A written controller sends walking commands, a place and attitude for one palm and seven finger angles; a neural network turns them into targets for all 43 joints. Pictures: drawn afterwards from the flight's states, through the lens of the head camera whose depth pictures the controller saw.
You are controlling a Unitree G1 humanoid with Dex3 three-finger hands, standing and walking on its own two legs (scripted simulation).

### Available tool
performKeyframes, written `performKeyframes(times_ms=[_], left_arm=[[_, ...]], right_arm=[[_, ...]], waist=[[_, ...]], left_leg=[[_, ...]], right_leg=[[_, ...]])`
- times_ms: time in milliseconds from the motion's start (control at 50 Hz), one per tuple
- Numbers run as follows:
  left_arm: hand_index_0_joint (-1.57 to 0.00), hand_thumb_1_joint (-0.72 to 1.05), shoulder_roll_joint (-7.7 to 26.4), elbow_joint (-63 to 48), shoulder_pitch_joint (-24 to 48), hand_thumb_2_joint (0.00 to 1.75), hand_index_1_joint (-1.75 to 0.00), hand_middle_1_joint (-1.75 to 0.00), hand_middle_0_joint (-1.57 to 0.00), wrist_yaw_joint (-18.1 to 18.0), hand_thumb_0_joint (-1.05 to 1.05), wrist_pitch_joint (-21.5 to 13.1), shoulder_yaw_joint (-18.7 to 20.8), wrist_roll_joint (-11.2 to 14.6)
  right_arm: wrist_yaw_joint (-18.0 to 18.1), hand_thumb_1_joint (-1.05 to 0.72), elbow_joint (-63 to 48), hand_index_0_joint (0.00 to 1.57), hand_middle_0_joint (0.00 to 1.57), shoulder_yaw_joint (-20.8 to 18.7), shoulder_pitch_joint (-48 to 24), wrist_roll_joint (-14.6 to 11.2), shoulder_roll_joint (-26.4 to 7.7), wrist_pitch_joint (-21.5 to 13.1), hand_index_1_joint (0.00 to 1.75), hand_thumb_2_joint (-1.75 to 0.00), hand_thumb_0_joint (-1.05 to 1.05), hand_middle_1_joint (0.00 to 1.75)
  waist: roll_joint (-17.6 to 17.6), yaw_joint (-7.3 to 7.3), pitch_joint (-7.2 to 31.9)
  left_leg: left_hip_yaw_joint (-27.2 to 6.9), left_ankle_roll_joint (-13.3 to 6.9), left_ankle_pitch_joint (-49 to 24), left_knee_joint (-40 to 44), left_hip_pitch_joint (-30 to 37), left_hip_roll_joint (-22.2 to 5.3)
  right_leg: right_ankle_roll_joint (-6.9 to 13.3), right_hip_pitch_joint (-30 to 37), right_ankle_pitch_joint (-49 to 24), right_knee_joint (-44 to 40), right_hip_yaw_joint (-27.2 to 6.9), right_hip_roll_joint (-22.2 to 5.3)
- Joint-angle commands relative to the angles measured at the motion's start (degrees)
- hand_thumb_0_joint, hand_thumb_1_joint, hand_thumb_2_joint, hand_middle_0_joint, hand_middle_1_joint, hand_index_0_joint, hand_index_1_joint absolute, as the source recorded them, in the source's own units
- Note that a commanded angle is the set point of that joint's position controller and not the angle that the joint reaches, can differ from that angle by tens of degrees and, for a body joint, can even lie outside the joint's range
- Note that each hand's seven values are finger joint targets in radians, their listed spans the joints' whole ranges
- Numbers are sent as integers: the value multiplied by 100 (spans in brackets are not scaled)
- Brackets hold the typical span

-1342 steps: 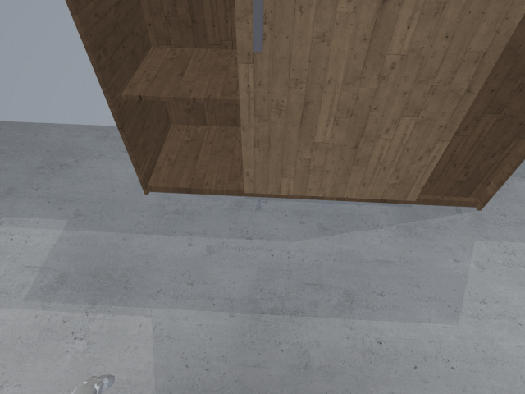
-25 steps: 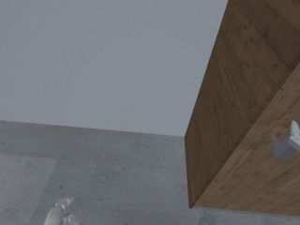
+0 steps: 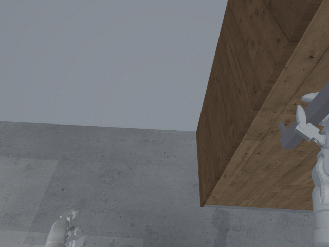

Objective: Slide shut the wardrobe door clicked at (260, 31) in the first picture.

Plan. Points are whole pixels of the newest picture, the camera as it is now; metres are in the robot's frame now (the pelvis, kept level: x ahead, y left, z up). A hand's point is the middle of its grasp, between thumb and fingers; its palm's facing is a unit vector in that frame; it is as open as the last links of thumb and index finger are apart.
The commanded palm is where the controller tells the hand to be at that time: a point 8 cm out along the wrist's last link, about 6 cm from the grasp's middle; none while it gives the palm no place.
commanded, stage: stop walking and hold the door there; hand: right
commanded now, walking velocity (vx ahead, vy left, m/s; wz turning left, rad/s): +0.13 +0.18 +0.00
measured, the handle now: (319, 94) +0.41 -0.29 +0.19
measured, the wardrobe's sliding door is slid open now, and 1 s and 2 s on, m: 0.00 0.00 0.00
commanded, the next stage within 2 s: loosen the grip on the handle in 0.92 s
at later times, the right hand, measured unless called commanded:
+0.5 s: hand (302, 124) +0.37 -0.27 +0.14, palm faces +0.33 +0.91 -0.23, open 5.6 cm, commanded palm +0.33 -0.31 +0.14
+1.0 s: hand (301, 124) +0.37 -0.26 +0.14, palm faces +0.39 +0.89 -0.24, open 5.6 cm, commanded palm +0.33 -0.30 +0.15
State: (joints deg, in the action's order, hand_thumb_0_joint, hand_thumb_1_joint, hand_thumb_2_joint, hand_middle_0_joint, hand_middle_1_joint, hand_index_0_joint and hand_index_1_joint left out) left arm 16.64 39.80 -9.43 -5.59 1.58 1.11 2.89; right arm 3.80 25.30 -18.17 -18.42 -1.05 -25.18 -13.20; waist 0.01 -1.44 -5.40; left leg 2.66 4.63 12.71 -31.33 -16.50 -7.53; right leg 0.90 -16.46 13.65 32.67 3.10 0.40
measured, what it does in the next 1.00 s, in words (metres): steps on the spot: left foot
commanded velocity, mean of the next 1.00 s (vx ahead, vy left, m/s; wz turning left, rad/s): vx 0.04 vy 0.05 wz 0.00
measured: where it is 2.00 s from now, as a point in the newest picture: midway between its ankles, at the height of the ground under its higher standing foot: outside the picture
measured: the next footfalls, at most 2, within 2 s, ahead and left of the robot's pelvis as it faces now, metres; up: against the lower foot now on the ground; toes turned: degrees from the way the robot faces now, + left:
left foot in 0.36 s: -0.01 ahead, +0.10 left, +0.00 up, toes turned +4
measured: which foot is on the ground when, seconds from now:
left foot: down 0.00-0.02, up 0.04-0.34, down 0.36-1.00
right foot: down 0.00-1.00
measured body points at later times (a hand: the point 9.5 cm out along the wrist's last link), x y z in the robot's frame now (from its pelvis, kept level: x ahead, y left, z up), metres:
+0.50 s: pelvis -0.03 -0.02 +0.01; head +0.00 -0.02 +0.46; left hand +0.08 +0.23 -0.10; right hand +0.34 -0.31 +0.15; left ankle -0.05 +0.10 -0.73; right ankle +0.03 -0.10 -0.73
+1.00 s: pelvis -0.01 +0.01 +0.01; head +0.00 +0.01 +0.46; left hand +0.11 +0.27 -0.09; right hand +0.34 -0.31 +0.15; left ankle -0.05 +0.10 -0.73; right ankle +0.03 -0.10 -0.73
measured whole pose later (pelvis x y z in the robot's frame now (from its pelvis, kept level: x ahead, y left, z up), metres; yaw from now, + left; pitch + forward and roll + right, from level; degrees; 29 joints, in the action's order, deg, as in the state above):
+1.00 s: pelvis -0.01 +0.01 +0.01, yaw +2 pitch -1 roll +1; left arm 14.4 39.1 -12.1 -5.9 -0.9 -1.6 2.8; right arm 4.7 30.3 -18.8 -20.0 -3.4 -25.5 -9.5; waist 1.5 -1.1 -2.5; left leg 3.0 -2.2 16.0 -24.3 -7.5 3.1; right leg 0.6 -16.2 11.6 28.7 3.8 -2.8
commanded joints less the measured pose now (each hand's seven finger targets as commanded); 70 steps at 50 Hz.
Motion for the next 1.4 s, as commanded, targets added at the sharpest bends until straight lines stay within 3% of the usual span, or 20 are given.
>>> performKeyframes(times_ms=[0, 20, 40, 80, 140, 180, 280, 360, 400, 440, 660, 980, 1000, 1020, 1040, 1060, 1080, 1160, 1240, 1380], left_arm=[[-20, 90, 630, -987, 350, 90, -30, -30, -20, -39, 0, -326, 123, 3], [-20, 90, 493, -1024, 288, 90, -30, -30, -20, -40, 0, -410, 84, -33], [-20, 90, 453, -989, 175, 90, -30, -30, -20, -61, 0, -462, 98, -29], [-20, 90, 452, -790, 81, 90, -30, -30, -20, -37, 0, -591, 104, -59], [-20, 90, 439, -692, 15, 90, -30, -30, -20, -14, 0, -663, -27, -129], [-20, 90, 403, -654, 3, 90, -30, -30, -20, -12, 0, -722, -98, -160], [-20, 90, 502, -611, -52, 90, -30, -30, -20, -24, 0, -770, -71, -193], [-20, 90, 501, -592, -72, 90, -30, -30, -20, -40, 0, -757, -21, -204], [-20, 90, 489, -626, -38, 90, -30, -30, -20, -55, 0, -753, 2, -137], [-20, 90, 504, -589, -76, 90, -30, -30, -20, -79, 0, -720, 15, -109], [-20, 90, 641, -638, -94, 90, -30, -30, -20, -105, 0, -595, 90, -24], [-20, 90, 595, -773, -48, 90, -30, -30, -20, -117, 0, -509, 29, -26], [-20, 90, 758, -955, -332, 90, -30, -30, -20, 164, 0, -693, 429, -94], [-20, 90, 692, -692, 27, 90, -30, -30, -20, 161, 0, -996, 258, -522], [-20, 90, 712, -773, -433, 90, -30, -30, -20, 168, 0, -1138, 442, -264], [-20, 90, 620, -562, -475, 90, -30, -30, -20, 160, 0, -1134, 385, -183], [-20, 90, 678, -669, -330, 90, -30, -30, -20, 198, 0, -1113, 333, -282], [-20, 90, 703, -798, -211, 90, -30, -30, -20, 162, 0, -967, 160, -253], [-20, 90, 681, -842, -130, 90, -30, -30, -20, 39, 0, -995, 87, -196], [-20, 90, 662, -660, -236, 90, -30, -30, -20, -61, 0, -1156, 27, -179]], right_arm=[[270, -90, -1265, 45, 45, -175, -2145, -26, -1202, -203, 140, -90, 0, 140], [331, -90, -1479, 45, 45, -231, -2191, -12, -1311, -204, 140, -90, 0, 140], [373, -90, -1671, 45, 45, -303, -2317, -37, -1424, -232, 140, -90, 0, 140], [324, -90, -1443, 45, 45, -8, -2213, -52, -1053, -69, 140, -90, 0, 140], [265, -90, -1426, 45, 45, 162, -2477, -43, -994, 75, 140, -90, 0, 140], [286, -90, -1310, 45, 45, 93, -2541, -53, -1112, 112, 140, -90, 0, 140], [288, -90, -1112, 45, 45, -109, -2653, -99, -1368, 172, 140, -90, 0, 140], [290, -90, -906, 45, 45, -327, -2548, -129, -1589, 177, 140, -90, 0, 140], [283, -90, -864, 45, 45, -229, -2632, -125, -1442, 153, 140, -90, 0, 140], [277, -90, -664, 45, 45, -49, -2607, -158, -1241, 163, 140, -90, 0, 140], [290, -90, -350, 45, 45, -647, -1982, -128, -1871, 116, 140, -90, 0, 140], [274, -90, -460, 45, 45, -680, -1948, -149, -1871, 123, 140, -90, 0, 140], [67, -90, -1202, 45, 45, -2707, -6136, 602, -4869, -21, 140, -90, 0, 140], [-387, -78, 1155, 45, 45, -757, -4433, 519, -1841, 599, 140, -84, 0, 140], [-557, -66, 221, 45, 45, -853, -3940, 112, -1414, 610, 140, -78, 0, 140], [-625, -54, 177, 45, 45, -931, -2890, 114, -1241, 567, 140, -73, 0, 140], [-533, -42, -413, 45, 45, -1000, -2764, 37, -1480, 462, 140, -67, 0, 140], [-54, 7, -157, 45, 45, -379, -3223, 276, -1259, 312, 140, -43, 0, 140], [128, 55, -182, 42, 42, -354, -3766, 265, -1580, 100, 137, -20, 0, 137], [314, 55, 62, 33, 33, 110, -4176, 300, -1306, 19, 125, -20, 0, 125]], waist=[[1865, 6, 1288], [1747, -3, 1320], [867, 22, 1499], [224, 28, 1622], [997, 34, 1600], [1278, 38, 1575], [1126, 48, 1668], [875, -18, 1658], [144, 12, 1697], [160, -27, 1547], [210, 62, 1536], [185, 83, 1693], [-911, 328, 1055], [-646, -151, 2894], [144, 125, 3740], [1226, 292, 3322], [1444, 366, 2931], [-213, -75, 1916], [128, -47, 2076], [519, -90, 1934]], left_leg=[[294, -275, 1462, -1395, -583, 549], [-163, -368, 1784, -2286, -805, 593], [-434, -404, 1523, -2417, -1025, 494], [-443, -313, 1110, -2002, -1066, 457], [-292, -339, 853, -1167, -608, 552], [-190, -378, 997, -671, -417, 667], [-78, -508, 720, 808, 500, 825], [-352, -661, 437, 1239, 912, 524], [-502, -590, 526, 1251, 695, 424], [-564, -586, 611, 1263, 494, 386], [-800, -544, -1314, 1188, 671, 134], [-703, -407, -1345, 1199, 780, 215], [-936, 95, -2619, 1659, 62, 258], [-138, -536, -4598, -46, 889, 648], [86, -589, -3884, -107, 714, 735], [2, -547, -2555, 180, 8, 781], [-55, -550, -1875, 391, -125, 791], [-40, -478, -210, 470, -702, 787], [-252, -499, 968, 554, -832, 746], [-218, -554, 1357, 415, -1130, 766]], right_leg=[[302, 642, 538, -2193, -1808, -1514], [519, 626, 754, -2471, -2482, -1775], [695, 1025, 400, -2124, -2599, -1894], [710, 1533, 166, -1887, -2008, -1688], [507, 1398, 676, -2110, -1502, -1466], [545, 1387, 1042, -2231, -1605, -1556], [435, 1213, 1194, -1950, -1511, -1479], [221, 868, 1013, -1630, -1241, -1148], [214, 901, 969, -1395, -1041, -1049], [216, 873, 1011, -1373, -1032, -1038], [104, 880, -1440, -444, -455, -761], [151, 991, -1517, -528, -485, -771], [255, 659, -1368, -158, 127, -525], [276, 760, -2967, -563, 222, 19], [101, 1477, -4046, -413, 85, -88], [46, 2044, -4241, -169, -14, -180], [46, 1994, -3417, -202, -61, -154], [197, 645, -650, -364, -222, -137], [185, 440, 665, -455, -329, -105], [131, 330, 1497, -488, -588, -152]])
